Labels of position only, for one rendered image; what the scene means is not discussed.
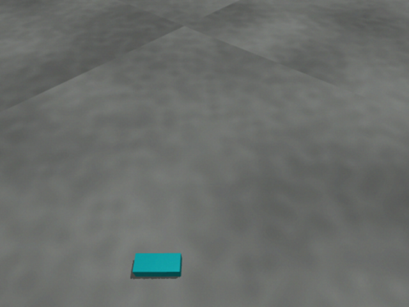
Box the carton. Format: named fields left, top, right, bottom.
left=132, top=253, right=182, bottom=277

